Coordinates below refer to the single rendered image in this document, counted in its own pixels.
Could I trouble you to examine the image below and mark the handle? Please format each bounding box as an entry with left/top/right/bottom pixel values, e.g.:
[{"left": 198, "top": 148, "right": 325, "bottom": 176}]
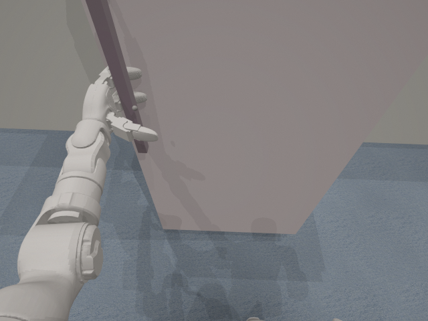
[{"left": 86, "top": 0, "right": 148, "bottom": 153}]

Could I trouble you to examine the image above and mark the fridge door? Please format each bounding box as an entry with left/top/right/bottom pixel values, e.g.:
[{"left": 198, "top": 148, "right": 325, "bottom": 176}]
[{"left": 81, "top": 0, "right": 428, "bottom": 234}]

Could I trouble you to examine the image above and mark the left robot upper arm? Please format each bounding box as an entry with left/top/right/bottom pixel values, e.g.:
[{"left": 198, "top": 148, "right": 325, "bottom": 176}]
[{"left": 0, "top": 222, "right": 103, "bottom": 321}]

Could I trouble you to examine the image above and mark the left robot forearm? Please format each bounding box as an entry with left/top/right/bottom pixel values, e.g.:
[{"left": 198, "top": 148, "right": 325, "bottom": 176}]
[{"left": 17, "top": 119, "right": 112, "bottom": 279}]

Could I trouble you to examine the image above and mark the left robot hand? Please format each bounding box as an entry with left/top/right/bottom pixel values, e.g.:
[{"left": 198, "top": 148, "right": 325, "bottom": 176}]
[{"left": 82, "top": 66, "right": 158, "bottom": 142}]

